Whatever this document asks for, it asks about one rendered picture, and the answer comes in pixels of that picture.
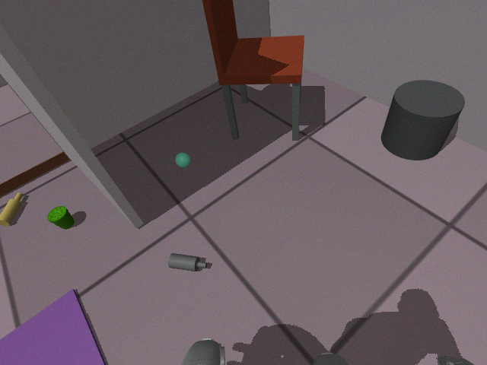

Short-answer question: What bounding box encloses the chair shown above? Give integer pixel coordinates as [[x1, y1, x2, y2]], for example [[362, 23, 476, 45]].
[[202, 0, 304, 141]]

